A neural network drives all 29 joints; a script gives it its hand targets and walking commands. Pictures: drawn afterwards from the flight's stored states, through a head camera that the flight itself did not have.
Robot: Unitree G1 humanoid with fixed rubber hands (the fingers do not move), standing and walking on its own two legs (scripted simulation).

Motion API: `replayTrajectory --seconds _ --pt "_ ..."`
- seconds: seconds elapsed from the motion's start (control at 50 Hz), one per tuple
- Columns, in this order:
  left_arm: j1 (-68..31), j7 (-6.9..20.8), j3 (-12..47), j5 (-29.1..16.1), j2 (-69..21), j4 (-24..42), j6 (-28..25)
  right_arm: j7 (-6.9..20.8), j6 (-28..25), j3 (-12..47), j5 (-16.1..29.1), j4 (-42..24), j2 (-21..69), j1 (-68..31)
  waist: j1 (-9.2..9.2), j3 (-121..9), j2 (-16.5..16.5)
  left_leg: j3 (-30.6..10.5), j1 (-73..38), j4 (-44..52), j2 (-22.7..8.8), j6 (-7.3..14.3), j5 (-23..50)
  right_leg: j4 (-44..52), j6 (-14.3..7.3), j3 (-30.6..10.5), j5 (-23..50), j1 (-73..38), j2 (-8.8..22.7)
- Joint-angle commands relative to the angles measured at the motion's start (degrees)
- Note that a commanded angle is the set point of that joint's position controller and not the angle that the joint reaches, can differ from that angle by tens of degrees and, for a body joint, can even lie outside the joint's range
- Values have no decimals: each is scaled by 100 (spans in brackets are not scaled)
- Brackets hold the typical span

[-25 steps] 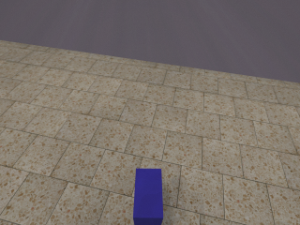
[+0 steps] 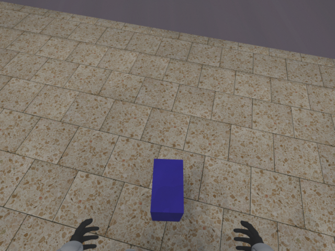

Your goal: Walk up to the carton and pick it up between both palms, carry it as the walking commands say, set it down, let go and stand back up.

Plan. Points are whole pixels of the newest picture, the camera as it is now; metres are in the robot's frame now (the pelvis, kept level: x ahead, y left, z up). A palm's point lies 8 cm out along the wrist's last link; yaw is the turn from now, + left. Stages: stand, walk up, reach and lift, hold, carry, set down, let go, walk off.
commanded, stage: reach and lift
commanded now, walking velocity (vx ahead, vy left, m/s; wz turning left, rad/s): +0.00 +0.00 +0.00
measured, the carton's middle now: (167, 191) +0.43 +0.01 -0.62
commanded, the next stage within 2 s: none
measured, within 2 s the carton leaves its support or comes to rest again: neither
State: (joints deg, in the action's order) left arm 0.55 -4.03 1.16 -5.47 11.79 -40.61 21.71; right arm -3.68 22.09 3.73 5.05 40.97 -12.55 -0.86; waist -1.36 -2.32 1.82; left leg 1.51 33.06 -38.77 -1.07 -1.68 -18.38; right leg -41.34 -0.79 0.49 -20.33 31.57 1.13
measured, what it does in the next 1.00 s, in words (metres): lowers itself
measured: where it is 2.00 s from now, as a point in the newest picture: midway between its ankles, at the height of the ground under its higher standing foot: outside the picture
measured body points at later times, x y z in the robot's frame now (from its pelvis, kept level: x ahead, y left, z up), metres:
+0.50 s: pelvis -0.10 +0.01 -0.05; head +0.10 +0.02 +0.35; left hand +0.19 +0.22 -0.18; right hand +0.21 -0.20 -0.17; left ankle +0.00 +0.14 -0.72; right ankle -0.03 -0.11 -0.72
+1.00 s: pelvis -0.10 +0.01 -0.08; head +0.18 +0.01 +0.27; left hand +0.35 +0.19 -0.22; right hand +0.36 -0.16 -0.21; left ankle +0.00 +0.14 -0.72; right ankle -0.03 -0.11 -0.72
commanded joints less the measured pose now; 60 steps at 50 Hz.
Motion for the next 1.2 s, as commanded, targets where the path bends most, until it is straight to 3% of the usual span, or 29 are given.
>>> replayTrajectory --seconds 0.0,0.1,0.14,0.16,0.18,0.2,0.26,0.28,0.3,0.36,0.38,0.42,0.52,0.54,0.6,0.66,0.68,0.78,0.8,0.82,0.84,0.86,0.88,0.94,0.98,1.0,1.02,1.1,1.18 --pt "1626 40 -285 25 -74 331 927 19 954 -144 -233 -215 -213 1385 -83 -2447 -289 -320 -642 97 144 499 3424 233 -173 -672 4477 -844 -28" --pt "1468 300 -633 681 -319 591 318 281 244 -436 -723 -631 64 1033 85 -2446 -4 -285 -680 62 300 354 4223 143 -101 -440 4716 -188 -224" --pt "963 381 -836 899 -451 979 -132 381 -237 -774 -990 -1021 92 641 201 -2678 -78 -293 -645 -21 287 293 4254 16 -71 -273 4360 47 -308" --pt "859 346 -1011 1045 -352 1163 -357 408 -436 -884 -1050 -978 87 553 107 -2666 -241 -359 -740 -145 274 271 4410 -33 -38 -231 3846 446 -333" --pt "440 367 -958 944 -410 1685 -636 466 -688 -996 -1011 -1417 63 148 193 -2908 -99 -439 -953 -330 200 306 4537 -100 -9 -149 3458 849 -383" --pt "279 363 -991 942 -428 1891 -763 496 -814 -996 -978 -1536 46 -78 87 -3106 -102 -384 -919 -522 231 219 4377 -116 -20 -149 3349 891 -371" --pt "-901 281 -1229 1075 30 2611 -955 447 -938 -1136 -954 -2542 -173 -1329 -53 -3498 219 -135 -42 -704 219 289 3093 -350 143 -174 2937 701 -292" --pt "-943 232 -1172 1112 4 2699 -824 443 -827 -1206 -882 -2503 -220 -1452 -60 -3602 40 -124 -8 -713 255 256 2822 -363 149 -103 2599 740 -315" --pt "-1119 207 -1194 1030 26 2643 -681 440 -693 -1019 -735 -2597 -187 -1837 -243 -3586 83 -44 182 -809 252 284 2132 -418 181 -92 2002 667 -260" --pt "-1707 166 -929 733 -221 2843 -27 403 -112 -969 -516 -2787 -212 -2269 23 -3722 186 24 234 -921 235 305 369 -544 165 53 526 766 -227" --pt "-1509 148 -952 766 -261 2612 242 381 146 -989 -522 -2568 -152 -2052 -47 -3705 189 56 162 -829 225 294 -42 -525 140 92 200 550 -261" --pt "-2236 106 -723 552 -313 2529 599 362 445 -1012 -512 -2292 -262 -2459 236 -3526 33 0 115 -823 194 221 -812 -576 64 226 -527 865 -281" --pt "-3812 -77 -832 513 -45 1952 950 293 741 -1213 -516 -1341 -287 -3784 93 -2730 -388 -145 235 -768 217 114 -1476 -708 20 383 -1365 1801 -371" --pt "-4178 -80 -956 554 38 1701 927 270 721 -1166 -481 -1184 -198 -4157 -11 -2545 -281 -110 420 -814 219 144 -1512 -654 39 329 -1549 1909 -346" --pt "-4674 -184 -1091 687 -49 1199 686 154 475 -1525 -696 -807 -194 -4721 146 -2756 -470 -154 378 -892 194 94 -1181 -738 33 282 -1210 1965 -334" --pt "-5096 -258 -1293 793 -52 1003 373 5 154 -1682 -779 -717 -218 -5329 56 -3254 -439 -88 419 -1130 240 87 -794 -805 80 241 -926 1850 -346" --pt "-5195 -265 -1235 766 -120 869 296 -41 60 -1749 -786 -717 -218 -5355 209 -3458 -405 -119 184 -1134 251 90 -705 -830 92 271 -764 1837 -357" --pt "-6548 -371 -1426 698 121 990 -369 -273 -478 -1598 -574 -661 -114 -6515 62 -4508 -290 6 605 -1451 311 54 -151 -1001 218 152 -266 1516 -331" --pt "-6548 -378 -1463 727 146 965 -486 -324 -554 -1512 -484 -645 -18 -6520 -55 -4725 -276 5 650 -1460 348 59 91 -1055 235 82 12 1391 -349" --pt "-6500 -371 -1469 639 249 754 -593 -382 -672 -1487 -501 -732 -26 -6589 37 -5052 48 20 735 -1601 359 80 225 -1127 281 122 252 1230 -378" --pt "-6309 -360 -1545 725 245 690 -712 -444 -774 -1455 -456 -871 -3 -6574 -48 -5343 56 70 914 -1730 397 75 623 -1237 281 63 804 1025 -387" --pt "-6478 -342 -1472 611 247 657 -816 -507 -874 -1512 -462 -719 -63 -6631 134 -5660 63 51 1024 -1781 430 51 800 -1344 285 77 1104 938 -415" --pt "-6306 -331 -1587 693 317 568 -959 -549 -949 -1432 -432 -596 71 -6440 -9 -5809 96 139 1269 -1877 482 48 1067 -1454 305 8 1543 758 -421" --pt "-5955 -240 -1493 684 212 349 -1288 -617 -1234 -1497 -430 -448 166 -6127 70 -6219 12 48 1540 -2001 586 18 2156 -1679 301 -99 2828 783 -572" --pt "-6183 -177 -1516 639 146 298 -1474 -619 -1443 -1514 -429 -721 243 -6446 32 -6308 12 20 1576 -2058 593 25 2434 -1726 300 -187 3073 898 -592" --pt "-6262 -154 -1553 684 77 255 -1540 -586 -1494 -1498 -394 -697 381 -6495 -118 -6322 -27 -2 1447 -2030 594 37 2677 -1757 311 -169 3076 1155 -612" --pt "-6640 -150 -1581 642 111 371 -1634 -602 -1578 -1551 -471 -763 274 -6805 -12 -6287 -15 -12 1573 -2075 581 8 2657 -1805 326 -183 3017 1352 -630" --pt "-7164 -113 -1762 679 326 754 -1822 -566 -1674 -1525 -485 -824 287 -7019 -65 -7123 -194 -28 1397 -2208 599 4 3237 -1908 275 -310 3635 1171 -582" --pt "-7441 -105 -1791 730 289 688 -1725 -538 -1664 -1821 -638 -772 96 -7403 -33 -7346 -424 -89 491 -2316 581 -31 3538 -1880 302 -84 2968 2055 -707"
